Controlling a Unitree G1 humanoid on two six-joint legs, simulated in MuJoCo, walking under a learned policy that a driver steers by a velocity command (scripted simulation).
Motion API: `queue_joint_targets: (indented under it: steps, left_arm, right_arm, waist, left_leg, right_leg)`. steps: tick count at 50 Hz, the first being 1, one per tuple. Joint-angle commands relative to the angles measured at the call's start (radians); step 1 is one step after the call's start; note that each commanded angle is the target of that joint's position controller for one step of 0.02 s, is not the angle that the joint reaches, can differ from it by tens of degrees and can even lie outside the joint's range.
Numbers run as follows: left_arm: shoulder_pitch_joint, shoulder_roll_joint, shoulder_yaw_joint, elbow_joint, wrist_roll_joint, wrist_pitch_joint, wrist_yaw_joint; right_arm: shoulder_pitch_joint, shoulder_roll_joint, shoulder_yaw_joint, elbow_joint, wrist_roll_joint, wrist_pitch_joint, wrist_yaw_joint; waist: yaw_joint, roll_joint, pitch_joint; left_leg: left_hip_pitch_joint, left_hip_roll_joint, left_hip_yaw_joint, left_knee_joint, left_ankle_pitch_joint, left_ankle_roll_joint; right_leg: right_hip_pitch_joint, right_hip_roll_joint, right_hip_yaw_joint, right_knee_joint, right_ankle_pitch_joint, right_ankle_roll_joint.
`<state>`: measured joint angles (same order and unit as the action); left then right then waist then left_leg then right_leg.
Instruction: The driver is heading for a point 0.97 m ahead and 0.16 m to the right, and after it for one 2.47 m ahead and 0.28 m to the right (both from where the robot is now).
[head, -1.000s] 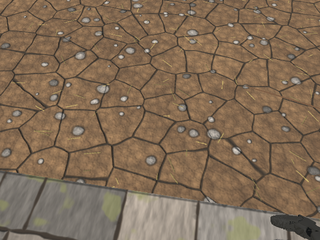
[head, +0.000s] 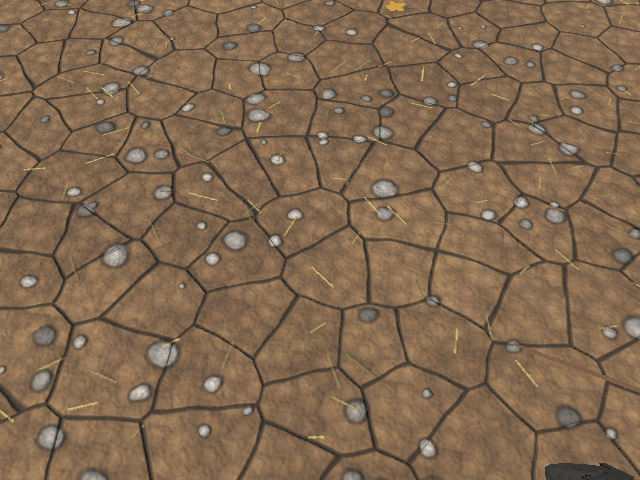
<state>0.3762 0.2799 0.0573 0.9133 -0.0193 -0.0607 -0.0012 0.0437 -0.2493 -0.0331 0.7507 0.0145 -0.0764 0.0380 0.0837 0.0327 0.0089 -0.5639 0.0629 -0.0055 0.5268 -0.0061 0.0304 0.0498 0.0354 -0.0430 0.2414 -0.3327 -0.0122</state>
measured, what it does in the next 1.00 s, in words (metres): walks ahead, turning right: left foot, then right foot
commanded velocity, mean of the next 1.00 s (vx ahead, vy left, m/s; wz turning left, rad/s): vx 0.50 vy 0.00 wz -0.29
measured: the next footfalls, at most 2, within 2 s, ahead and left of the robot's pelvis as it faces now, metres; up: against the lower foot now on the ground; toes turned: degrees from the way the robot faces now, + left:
left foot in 0.04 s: +0.20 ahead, +0.13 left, +0.00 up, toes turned +2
right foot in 0.60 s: +0.49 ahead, -0.12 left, +0.00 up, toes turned -11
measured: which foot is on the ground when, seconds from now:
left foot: up 0.00-0.02, down 0.04-0.60, up 0.62-1.00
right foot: down 0.00-0.04, up 0.06-0.58, down 0.60-1.00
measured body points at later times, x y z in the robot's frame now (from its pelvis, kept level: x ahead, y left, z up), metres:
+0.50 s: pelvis +0.27 +0.03 +0.00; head +0.29 +0.02 +0.45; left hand +0.47 +0.25 -0.10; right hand +0.27 -0.25 -0.13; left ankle +0.16 +0.12 -0.73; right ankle +0.45 -0.13 -0.69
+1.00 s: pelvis +0.55 -0.05 +0.01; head +0.58 -0.07 +0.46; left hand +0.70 +0.20 -0.10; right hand +0.68 -0.35 -0.08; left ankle +0.79 +0.04 -0.69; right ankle +0.46 -0.11 -0.73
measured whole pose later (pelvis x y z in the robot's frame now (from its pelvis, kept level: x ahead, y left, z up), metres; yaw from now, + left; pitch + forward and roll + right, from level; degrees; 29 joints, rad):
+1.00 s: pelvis +0.55 -0.05 +0.01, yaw -20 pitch +2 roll -1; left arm 0.33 0.27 0.07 0.78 -0.02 -0.06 0.01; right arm 0.04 -0.28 -0.05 0.76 0.00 -0.10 0.02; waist 0.07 0.04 0.02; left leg -0.62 0.06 -0.07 0.55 0.09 -0.04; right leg -0.08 0.11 0.13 0.33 -0.27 -0.08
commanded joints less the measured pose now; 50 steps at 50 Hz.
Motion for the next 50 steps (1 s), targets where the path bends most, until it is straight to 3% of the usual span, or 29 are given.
queue_joint_targets:
  steps: [1, 2, 3, 4, 5, 6, 7, 8, 10, 12, 15, 19, 25, 26, 28, 29, 30, 31, 32, 33, 34, 35, 36, 37, 40, 42, 45, 47, 50]
  left_arm:
    - [-0.031, 0.183, 0.043, -0.034, -0.005, 0.007, 0.011]
    - [-0.028, 0.152, 0.03, -0.04, 0.003, 0.01, 0.013]
    - [0.04, 0.074, 0.003, -0.068, 0.021, -0.001, 0.01]
    - [0.098, 0.012, -0.018, -0.057, 0.019, -0.023, 0.004]
    - [0.012, 0.119, 0.009, -0.066, -0.009, -0.04, -0.004]
    - [-0.071, 0.145, 0.016, -0.094, -0.023, -0.049, -0.007]
    - [-0.113, 0.137, 0.017, -0.099, -0.012, -0.05, -0.002]
    - [-0.116, 0.126, 0.021, -0.098, -0.001, -0.043, 0.0]
    - [-0.074, 0.09, 0.02, -0.083, 0.002, -0.02, 0.002]
    - [-0.093, 0.072, 0.018, -0.09, 0.008, -0.005, 0.007]
    - [-0.169, 0.064, 0.018, -0.109, 0.008, 0.0, 0.005]
    - [-0.275, 0.041, 0.009, -0.138, 0.0, -0.007, -0.012]
    - [-0.406, 0.032, 0.0, -0.217, -0.002, -0.009, -0.048]
    - [-0.407, 0.037, 0.001, -0.227, -0.001, -0.009, -0.055]
    - [-0.353, 0.069, 0.017, -0.235, 0.002, -0.007, -0.063]
    - [-0.261, 0.098, 0.035, -0.219, 0.002, -0.003, -0.063]
    - [-0.103, 0.149, 0.065, -0.18, 0.0, -0.002, -0.055]
    - [0.057, 0.243, 0.096, -0.152, 0.001, 0.007, -0.034]
    - [0.034, 0.293, 0.098, -0.158, -0.01, 0.001, -0.035]
    - [0.061, 0.202, 0.073, -0.169, -0.005, -0.003, -0.033]
    - [0.016, 0.167, 0.063, -0.173, 0.002, -0.009, -0.029]
    - [-0.049, 0.153, 0.058, -0.188, 0.002, -0.012, -0.028]
    - [-0.108, 0.127, 0.05, -0.204, 0.007, -0.011, -0.027]
    - [-0.139, 0.108, 0.042, -0.221, 0.018, -0.012, -0.024]
    - [-0.14, 0.13, 0.047, -0.229, 0.009, -0.014, -0.009]
    - [-0.109, 0.158, 0.056, -0.223, 0.006, -0.012, 0.005]
    - [-0.069, 0.146, 0.051, -0.206, 0.003, -0.006, 0.014]
    - [-0.024, 0.143, 0.049, -0.182, 0.002, -0.006, 0.013]
    - [0.015, 0.141, 0.047, -0.156, 0.0, -0.002, 0.012]
  right_arm:
    - [0.066, -0.14, -0.048, -0.04, -0.003, -0.021, 0.002]
    - [0.231, -0.192, -0.074, 0.01, -0.006, -0.021, -0.007]
    - [0.373, -0.284, -0.096, 0.032, -0.025, -0.017, -0.016]
    - [0.413, -0.284, -0.093, 0.049, -0.012, -0.012, -0.01]
    - [0.383, -0.204, -0.069, 0.044, -0.002, -0.013, -0.011]
    - [0.299, -0.179, -0.059, 0.03, -0.001, -0.013, -0.013]
    - [0.232, -0.158, -0.052, 0.019, -0.011, -0.013, -0.013]
    - [0.189, -0.131, -0.045, 0.013, -0.02, -0.016, -0.01]
    - [0.166, -0.112, -0.04, 0.02, -0.023, -0.025, -0.008]
    - [0.181, -0.133, -0.046, 0.038, -0.018, -0.034, -0.012]
    - [0.218, -0.153, -0.052, 0.068, -0.024, -0.033, -0.028]
    - [0.246, -0.164, -0.051, 0.095, -0.024, -0.031, -0.04]
    - [0.306, -0.175, -0.059, 0.147, -0.011, -0.001, -0.048]
    - [0.299, -0.183, -0.062, 0.147, -0.009, 0.007, -0.051]
    - [0.269, -0.214, -0.071, 0.135, -0.005, 0.022, -0.063]
    - [0.258, -0.223, -0.073, 0.129, -0.006, 0.032, -0.07]
    - [0.244, -0.218, -0.07, 0.12, -0.006, 0.04, -0.076]
    - [0.261, -0.186, -0.054, 0.091, -0.025, 0.03, -0.079]
    - [0.361, -0.041, -0.007, 0.061, -0.045, -0.005, -0.053]
    - [0.249, -0.136, -0.026, 0.056, -0.007, -0.046, -0.035]
    - [0.16, -0.169, -0.036, 0.022, 0.023, -0.069, -0.027]
    - [0.133, -0.159, -0.033, 0.017, 0.014, -0.079, -0.032]
    - [0.127, -0.164, -0.042, 0.021, -0.008, -0.077, -0.038]
    - [0.143, -0.166, -0.048, 0.02, -0.016, -0.064, -0.039]
    - [0.151, -0.132, -0.047, 0.008, -0.029, -0.032, -0.044]
    - [0.074, -0.115, -0.041, -0.021, -0.033, -0.025, -0.048]
    - [-0.015, -0.081, -0.026, -0.04, -0.027, -0.032, -0.036]
    - [-0.069, -0.081, -0.023, -0.056, -0.017, -0.039, -0.025]
    - [-0.113, -0.113, -0.029, -0.08, -0.012, -0.048, -0.014]
  waist:
    - [-0.114, -0.115, -0.032]
    - [-0.18, -0.087, -0.144]
    - [-0.188, 0.077, -0.305]
    - [-0.172, 0.264, -0.394]
    - [-0.195, 0.164, -0.297]
    - [-0.176, 0.114, -0.166]
    - [-0.148, 0.043, -0.097]
    - [-0.115, 0.042, -0.054]
    - [-0.075, 0.064, -0.046]
    - [-0.066, 0.048, -0.021]
    - [-0.085, 0.025, 0.008]
    - [-0.128, 0.023, 0.038]
    - [-0.167, 0.008, 0.083]
    - [-0.158, 0.015, 0.079]
    - [-0.113, 0.052, 0.021]
    - [-0.061, 0.064, -0.038]
    - [0.021, 0.04, -0.12]
    - [0.07, -0.099, -0.235]
    - [-0.044, -0.303, -0.332]
    - [0.032, -0.186, -0.354]
    - [0.034, -0.145, -0.219]
    - [-0.006, -0.048, -0.14]
    - [-0.044, -0.022, -0.086]
    - [-0.078, -0.045, -0.073]
    - [-0.105, -0.067, -0.041]
    - [-0.084, -0.072, -0.012]
    - [-0.038, -0.1, -0.01]
    - [-0.007, -0.11, -0.002]
    - [0.005, -0.114, 0.017]
  left_leg:
    - [0.168, -0.046, 0.043, -0.053, -0.065, 0.052]
    - [0.416, -0.033, 0.029, -0.036, -0.041, 0.086]
    - [0.799, 0.205, -0.296, -0.015, -0.067, 0.198]
    - [0.966, 0.328, -0.676, -0.169, -0.258, 0.291]
    - [0.9, 0.299, -0.64, -0.213, -0.383, 0.249]
    - [0.758, 0.272, -0.507, -0.238, -0.346, 0.214]
    - [0.62, 0.235, -0.412, -0.268, -0.263, 0.199]
    - [0.517, 0.202, -0.342, -0.301, -0.179, 0.192]
    - [0.425, 0.165, -0.257, -0.355, -0.098, 0.193]
    - [0.394, 0.16, -0.199, -0.388, -0.022, 0.206]
    - [0.433, 0.157, -0.108, -0.412, 0.046, 0.192]
    - [0.452, 0.133, 0.018, -0.434, 0.052, 0.148]
    - [0.667, 0.204, 0.09, -0.364, 0.167, 0.126]
    - [0.694, 0.213, 0.102, -0.329, 0.252, 0.117]
    - [0.719, 0.213, 0.136, -0.194, 0.597, 0.092]
    - [0.707, 0.201, 0.156, -0.057, 0.743, 0.076]
    - [0.619, 0.16, 0.185, 0.155, 0.733, 0.044]
    - [0.354, 0.107, 0.193, 0.481, 0.391, 0.004]
    - [-0.083, -0.118, 0.067, 0.785, -0.546, -0.048]
    - [-0.194, -0.081, -0.101, 0.861, -0.559, -0.023]
    - [-0.251, -0.037, -0.092, 0.835, -0.464, 0.0]
    - [-0.213, 0.006, -0.084, 0.752, -0.383, 0.005]
    - [-0.152, 0.031, -0.078, 0.671, -0.342, -0.006]
    - [-0.085, 0.049, -0.086, 0.635, -0.317, -0.015]
    - [-0.046, 0.047, -0.059, 0.501, -0.266, -0.067]
    - [-0.056, 0.029, -0.045, 0.357, -0.145, -0.094]
    - [0.028, -0.008, -0.027, 0.118, 0.085, -0.094]
    - [0.067, -0.023, -0.023, 0.051, 0.172, -0.085]
    - [0.018, -0.023, -0.043, -0.018, 0.107, -0.05]
  right_leg:
    - [0.0, -0.267, 0.099, 0.148, 0.698, -0.131]
    - [-0.088, -0.21, 0.057, 0.349, 0.711, -0.101]
    - [-0.413, -0.105, 0.001, 0.72, 0.404, -0.042]
    - [-0.683, 0.029, 0.089, 0.95, -0.246, -0.012]
    - [-0.793, -0.034, 0.168, 1.049, -0.238, -0.027]
    - [-0.831, -0.086, 0.134, 1.037, -0.14, -0.041]
    - [-0.794, -0.129, 0.113, 0.988, -0.049, -0.039]
    - [-0.743, -0.159, 0.115, 0.934, 0.011, -0.035]
    - [-0.656, -0.18, 0.115, 0.884, 0.064, -0.021]
    - [-0.676, -0.187, 0.106, 0.826, 0.116, -0.002]
    - [-0.755, -0.188, 0.114, 0.689, 0.27, 0.017]
    - [-0.717, -0.146, 0.089, 0.483, 0.446, 0.004]
    - [-0.781, -0.115, 0.05, 0.348, 0.366, -0.038]
    - [-0.769, -0.104, 0.032, 0.341, 0.317, -0.051]
    - [-0.652, -0.047, -0.033, 0.348, 0.21, -0.085]
    - [-0.529, -0.006, -0.061, 0.346, 0.178, -0.107]
    - [-0.301, 0.029, -0.056, 0.287, 0.23, -0.144]
    - [0.024, -0.139, 0.213, 0.281, 0.257, -0.217]
    - [0.342, -0.355, 0.765, 0.165, 0.072, -0.4]
    - [0.362, -0.355, 0.812, 0.079, 0.013, -0.372]
    - [0.254, -0.324, 0.665, 0.064, 0.089, -0.33]
    - [0.103, -0.283, 0.557, 0.052, 0.188, -0.303]
    - [-0.029, -0.252, 0.48, 0.032, 0.288, -0.29]
    - [-0.113, -0.228, 0.443, 0.008, 0.349, -0.288]
    - [-0.24, -0.194, 0.364, -0.034, 0.43, -0.294]
    - [-0.283, -0.164, 0.319, -0.042, 0.438, -0.275]
    - [-0.309, -0.113, 0.243, -0.03, 0.373, -0.217]
    - [-0.295, -0.133, 0.262, -0.032, 0.31, -0.205]
    - [-0.165, -0.189, 0.319, 0.03, 0.309, -0.199]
